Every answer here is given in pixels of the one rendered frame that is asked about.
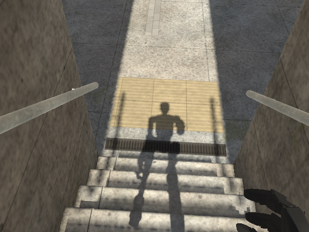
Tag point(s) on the robot right hand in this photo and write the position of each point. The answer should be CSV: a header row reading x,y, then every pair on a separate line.
x,y
292,218

